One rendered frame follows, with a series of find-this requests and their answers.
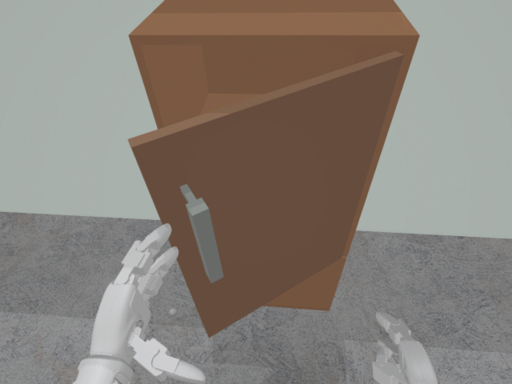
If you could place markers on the cupboard door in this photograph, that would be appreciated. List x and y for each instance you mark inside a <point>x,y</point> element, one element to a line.
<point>282,175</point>

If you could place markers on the left robot forearm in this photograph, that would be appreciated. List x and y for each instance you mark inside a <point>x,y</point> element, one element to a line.
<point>100,369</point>

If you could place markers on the handle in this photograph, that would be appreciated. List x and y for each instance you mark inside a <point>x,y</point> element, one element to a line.
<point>200,219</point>

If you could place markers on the robot left hand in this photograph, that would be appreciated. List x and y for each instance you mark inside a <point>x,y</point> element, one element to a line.
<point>126,301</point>

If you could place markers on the robot right hand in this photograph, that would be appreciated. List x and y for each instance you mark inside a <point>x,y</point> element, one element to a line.
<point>410,363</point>

